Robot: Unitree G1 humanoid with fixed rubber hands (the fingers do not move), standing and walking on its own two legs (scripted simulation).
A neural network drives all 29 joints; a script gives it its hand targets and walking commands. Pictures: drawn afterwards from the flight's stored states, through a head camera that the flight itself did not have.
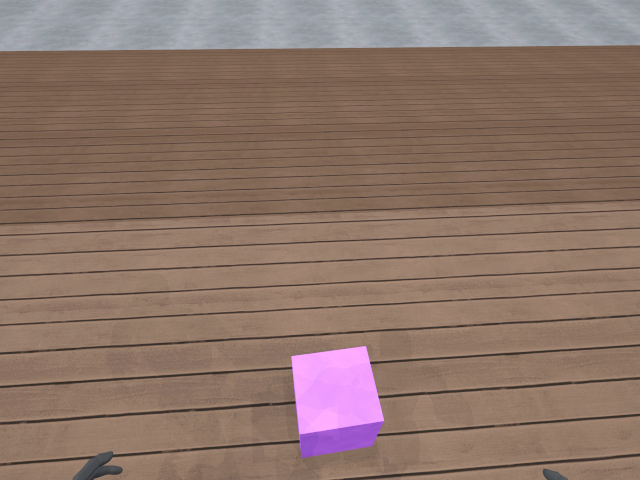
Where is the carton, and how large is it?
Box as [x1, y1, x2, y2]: [291, 346, 383, 457]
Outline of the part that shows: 365,346 291,356 301,457 369,446 372,444 381,426 383,418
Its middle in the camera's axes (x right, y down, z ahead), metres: +0.03 +0.46 +1.10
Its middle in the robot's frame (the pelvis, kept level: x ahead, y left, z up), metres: +0.43 -0.03 -0.66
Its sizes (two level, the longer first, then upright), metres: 0.210 0.200 0.250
